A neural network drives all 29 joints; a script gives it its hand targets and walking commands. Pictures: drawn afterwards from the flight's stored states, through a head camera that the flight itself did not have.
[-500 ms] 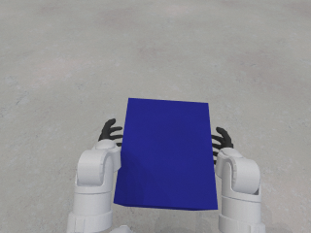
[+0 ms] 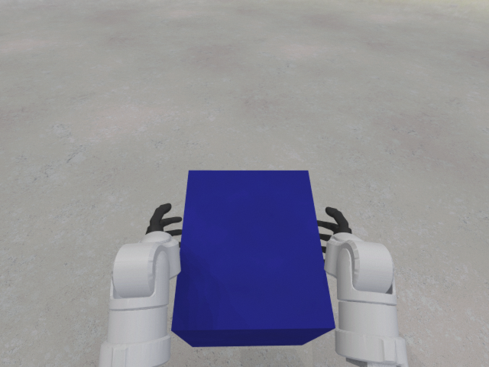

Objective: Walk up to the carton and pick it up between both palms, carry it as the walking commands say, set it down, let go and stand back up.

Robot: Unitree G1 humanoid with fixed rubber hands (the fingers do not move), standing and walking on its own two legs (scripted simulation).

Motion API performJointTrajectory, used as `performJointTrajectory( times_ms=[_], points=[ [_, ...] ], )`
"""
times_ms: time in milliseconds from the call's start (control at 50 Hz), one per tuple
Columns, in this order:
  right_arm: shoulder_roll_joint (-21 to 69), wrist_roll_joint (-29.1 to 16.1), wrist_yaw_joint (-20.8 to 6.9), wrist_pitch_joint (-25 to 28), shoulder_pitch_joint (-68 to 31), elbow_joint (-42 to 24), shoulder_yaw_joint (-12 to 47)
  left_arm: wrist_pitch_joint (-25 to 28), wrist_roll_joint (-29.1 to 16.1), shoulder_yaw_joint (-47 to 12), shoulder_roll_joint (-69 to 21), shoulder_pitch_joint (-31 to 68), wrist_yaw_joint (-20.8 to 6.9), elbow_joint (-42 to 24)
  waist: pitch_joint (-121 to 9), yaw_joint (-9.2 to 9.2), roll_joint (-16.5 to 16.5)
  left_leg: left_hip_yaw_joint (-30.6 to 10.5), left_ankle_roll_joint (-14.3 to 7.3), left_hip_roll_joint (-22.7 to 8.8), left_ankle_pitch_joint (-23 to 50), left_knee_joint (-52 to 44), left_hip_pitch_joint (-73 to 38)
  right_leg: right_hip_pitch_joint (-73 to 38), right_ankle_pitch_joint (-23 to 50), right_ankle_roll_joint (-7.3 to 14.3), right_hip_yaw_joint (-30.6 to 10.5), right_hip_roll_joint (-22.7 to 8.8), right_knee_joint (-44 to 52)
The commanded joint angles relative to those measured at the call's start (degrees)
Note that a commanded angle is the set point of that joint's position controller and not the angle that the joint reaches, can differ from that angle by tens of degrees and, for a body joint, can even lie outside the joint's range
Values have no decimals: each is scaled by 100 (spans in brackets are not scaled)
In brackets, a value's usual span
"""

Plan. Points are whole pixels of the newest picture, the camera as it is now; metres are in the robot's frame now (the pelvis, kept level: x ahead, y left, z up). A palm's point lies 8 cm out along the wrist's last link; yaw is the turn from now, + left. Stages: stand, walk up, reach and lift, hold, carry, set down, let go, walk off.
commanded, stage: carry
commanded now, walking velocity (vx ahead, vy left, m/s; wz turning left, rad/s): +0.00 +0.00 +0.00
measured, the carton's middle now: (248, 262) +0.31 +0.02 +0.01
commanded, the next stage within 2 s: none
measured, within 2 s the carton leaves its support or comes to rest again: neither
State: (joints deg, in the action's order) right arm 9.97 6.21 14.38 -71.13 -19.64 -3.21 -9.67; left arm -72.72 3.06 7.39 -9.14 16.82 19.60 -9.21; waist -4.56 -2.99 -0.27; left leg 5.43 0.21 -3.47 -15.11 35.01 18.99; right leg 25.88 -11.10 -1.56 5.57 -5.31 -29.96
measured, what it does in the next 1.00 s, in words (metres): steps on the spot: right foot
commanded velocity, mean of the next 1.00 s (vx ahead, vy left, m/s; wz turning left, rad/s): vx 0.00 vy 0.00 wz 0.00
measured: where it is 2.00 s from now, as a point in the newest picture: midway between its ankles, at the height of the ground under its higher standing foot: outside the picture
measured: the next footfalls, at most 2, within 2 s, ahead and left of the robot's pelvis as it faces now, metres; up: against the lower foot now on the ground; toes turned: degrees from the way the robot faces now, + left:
right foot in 0.50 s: -0.05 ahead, -0.14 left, +0.00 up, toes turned -8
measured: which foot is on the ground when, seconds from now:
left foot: down 0.00-1.00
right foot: down 0.00-0.32, up 0.34-0.48, down 0.50-1.00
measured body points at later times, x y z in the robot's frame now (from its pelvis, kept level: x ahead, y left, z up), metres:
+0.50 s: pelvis -0.05 -0.01 +0.00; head -0.03 +0.00 +0.45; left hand +0.28 +0.09 +0.06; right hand +0.24 -0.19 +0.07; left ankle -0.01 +0.09 -0.73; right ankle -0.08 -0.14 -0.72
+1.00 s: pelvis -0.08 -0.04 +0.00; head -0.11 -0.04 +0.45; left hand +0.23 +0.07 +0.09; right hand +0.20 -0.21 +0.07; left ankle -0.02 +0.09 -0.73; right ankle -0.09 -0.14 -0.73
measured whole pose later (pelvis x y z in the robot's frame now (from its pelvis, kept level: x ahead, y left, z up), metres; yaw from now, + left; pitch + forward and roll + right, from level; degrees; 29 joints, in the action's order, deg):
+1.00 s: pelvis -0.08 -0.04 +0.00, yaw -5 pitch +1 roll +0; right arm 9.8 7.1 15.2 -69.3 -18.9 -1.5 -10.2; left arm -66.6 7.4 9.1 -10.2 20.3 15.0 -1.7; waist -5.9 0.3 0.2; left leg 6.0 1.5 -4.8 -11.2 31.8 21.4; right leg 17.9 -18.0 1.6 6.6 -2.1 -34.8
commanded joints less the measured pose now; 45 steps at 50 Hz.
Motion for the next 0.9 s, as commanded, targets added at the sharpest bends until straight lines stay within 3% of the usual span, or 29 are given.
performJointTrajectory(
  times_ms=[0,60,80,120,140,160,180,200,220,240,260,280,300,340,360,400,420,440,460,500,520,540,560,580,640,680,740,840,880],
  points=[
    [5645,-2188,-2362,144,-3193,-566,3432,172,-2432,-3537,-6002,3447,-3172,361,-1371,263,346,-166,-149,-513,-2362,-1229,684,-895,-670,-73,-42,240,-177],
    [5618,-2250,-2334,162,-3492,-746,3588,195,-2343,-3357,-6061,3272,-3195,626,-1331,239,35,136,-135,-325,-2344,-828,673,-642,-988,-48,-93,326,-123],
    [5687,-2283,-2325,145,-3305,-770,3707,208,-2359,-3367,-5964,3285,-3186,410,-1378,233,-397,211,-158,-235,-2309,-537,676,-655,-1154,-33,-165,275,27],
    [5752,-2364,-2325,158,-3427,-902,3823,232,-2277,-3309,-6007,3335,-3186,411,-1363,289,-1460,559,-16,276,-1714,715,-304,475,-2373,-49,-1018,-241,1470],
    [5755,-2225,-2318,244,-3586,-454,3618,312,-1904,-2873,-5896,3021,-3193,1158,-1664,290,-2068,644,-100,472,-1450,1366,-760,673,-2810,-43,-1102,-398,1819],
    [5495,-1603,-2378,533,-3411,695,2890,633,-1279,-2181,-5666,2969,-3216,2254,-1602,335,-2141,660,-129,565,-1422,1343,-943,949,-3030,38,-1098,-497,2066],
    [5602,-1917,-2385,723,-3729,-74,3252,793,-1522,-2518,-5702,3283,-3211,1554,-1646,384,-1845,627,-164,592,-1388,1135,-1067,1089,-2985,-50,-716,-349,1903],
    [5584,-1851,-2400,886,-3598,222,3128,971,-1359,-2386,-5544,3264,-3193,1671,-1705,407,-1787,648,-180,671,-1477,846,-1039,970,-3146,-115,-541,-214,1749],
    [5464,-1706,-2416,1111,-3628,471,2840,1198,-1198,-2288,-5543,3425,-3177,1769,-1822,434,-711,400,-193,524,-1275,-3,-946,656,-2579,-172,-224,8,872],
    [5802,-2472,-2421,1037,-3640,-1082,3733,1136,-1954,-3300,-5871,3711,-3171,-58,-1687,473,597,-798,-454,-266,-2080,-1360,-320,219,-1733,-305,95,450,-417],
    [6040,-2866,-2407,845,-4041,-1968,4219,962,-2374,-3860,-6232,4110,-3131,-1010,-1506,425,1368,-2241,-761,-1320,-2593,-2125,621,-198,-850,-248,-43,525,-1861],
    [6281,-2839,-2430,671,-3939,-1764,4187,876,-2448,-3974,-6390,4370,-3054,-1261,-1272,354,1243,-2266,-857,-1567,-2515,-2182,892,-228,-656,-132,-373,376,-2024],
    [6354,-2825,-2416,599,-3688,-1569,4229,806,-2425,-3936,-6316,4163,-3028,-1119,-1469,340,966,-2045,-866,-1387,-2379,-1828,1143,-648,-506,-56,-567,208,-1928],
    [6066,-2929,-2419,348,-3987,-1295,3979,669,-2178,-3679,-6085,3795,-2808,-741,-1865,281,785,-1363,-577,-960,-1668,-1768,955,-854,-461,113,-370,416,-2240],
    [6025,-2918,-2439,263,-3941,-1278,3938,597,-2031,-3586,-6019,3494,-2739,-603,-1957,295,907,-1125,-560,-801,-842,-1471,336,-548,-687,145,-350,461,-1767],
    [5693,-3001,-2510,287,-3790,-1373,4018,608,-1858,-3482,-5747,3042,-2641,-466,-2406,258,1245,-676,-603,-789,2610,-564,-1068,-395,-828,141,-190,520,-653],
    [5593,-2903,-2515,302,-3407,-1202,3939,600,-1876,-3462,-5749,2943,-2653,-378,-2647,203,1107,-681,-548,-836,3968,-31,-1639,-636,-396,142,-307,319,250],
    [5691,-2716,-2524,342,-3030,-711,3729,654,-1827,-3336,-5699,3018,-2687,-188,-2867,244,1043,-866,-383,-881,4485,154,-1672,-1097,580,181,-564,86,309],
    [5775,-2804,-2521,284,-3028,-1063,3871,597,-2014,-3597,-5860,3110,-2695,-564,-2977,316,1047,-883,-263,-799,4382,147,-1463,-1542,1684,258,-647,-53,-14],
    [5889,-2611,-2456,192,-2439,-816,3798,518,-2218,-3784,-5821,3110,-2754,-767,-2960,342,316,-734,-241,-588,3410,303,-571,-2587,3918,214,-774,-476,-398],
    [5989,-2551,-2425,156,-2193,-637,3816,515,-2285,-3826,-5854,3025,-2783,-717,-2982,333,-424,-447,-98,-471,3274,292,-127,-3010,4937,305,-585,-536,-902],
    [6024,-2598,-2419,182,-2228,-740,3918,577,-2289,-3871,-5739,2911,-2810,-826,-3225,312,-543,-162,-101,-344,3125,53,-438,-2745,4793,403,-509,-432,-996],
    [5959,-2607,-2416,196,-2499,-927,3928,547,-2245,-3782,-5759,2884,-2833,-700,-3072,301,-746,-91,-123,-330,2711,-266,-643,-2333,3847,372,-391,-308,-706],
    [5981,-2698,-2417,205,-2802,-1120,3987,497,-2193,-3725,-5802,2777,-2838,-596,-2889,280,-402,-102,-227,-343,2675,-245,-993,-1876,3035,279,-397,-255,-400],
    [5907,-2711,-2356,343,-3544,-1640,4168,473,-2088,-3556,-5873,2893,-2953,-264,-2596,283,-123,-354,-283,-630,2633,-423,-1033,-1499,981,200,-349,-235,-27],
    [5734,-2743,-2329,277,-3646,-1787,4185,389,-2235,-3560,-6057,2866,-2976,-76,-2417,303,83,-386,-272,-631,2499,-395,-925,-1519,1107,229,-422,-301,52],
    [5720,-2501,-2338,236,-3297,-1075,3869,398,-2148,-3378,-5970,2764,-3020,280,-2383,319,-271,-206,-152,-506,2290,-238,-748,-1589,2344,278,-421,-396,-191],
    [5807,-2408,-2393,280,-3273,-599,3724,498,-2071,-3345,-5852,3201,-3057,265,-2024,315,-279,-245,-123,-540,1488,-444,-611,-1377,1122,301,-386,-313,84],
    [5659,-2068,-2424,482,-3168,27,3327,694,-1709,-2911,-5742,3151,-3072,919,-1942,315,-171,-227,-86,-512,1148,-524,-549,-1316,917,302,-459,-357,163]
  ],
)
